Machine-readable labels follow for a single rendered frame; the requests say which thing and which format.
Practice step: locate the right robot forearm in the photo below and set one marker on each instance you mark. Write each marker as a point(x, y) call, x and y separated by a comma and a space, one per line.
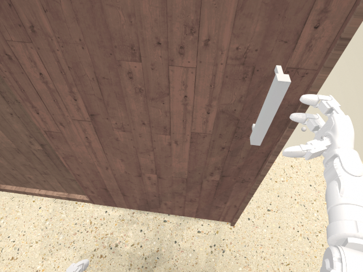
point(344, 198)

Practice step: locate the handle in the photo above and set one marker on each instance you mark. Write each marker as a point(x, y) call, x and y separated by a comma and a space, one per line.
point(272, 102)

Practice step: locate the wardrobe door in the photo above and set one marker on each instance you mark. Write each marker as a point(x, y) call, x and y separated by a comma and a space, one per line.
point(150, 103)
point(26, 157)

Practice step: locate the right robot hand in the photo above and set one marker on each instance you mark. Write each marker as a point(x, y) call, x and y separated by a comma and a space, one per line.
point(338, 129)

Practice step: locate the robot right upper arm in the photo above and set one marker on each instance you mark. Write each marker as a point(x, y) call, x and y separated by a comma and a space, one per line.
point(341, 259)

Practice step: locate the left robot hand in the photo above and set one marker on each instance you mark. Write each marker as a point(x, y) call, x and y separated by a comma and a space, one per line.
point(78, 267)

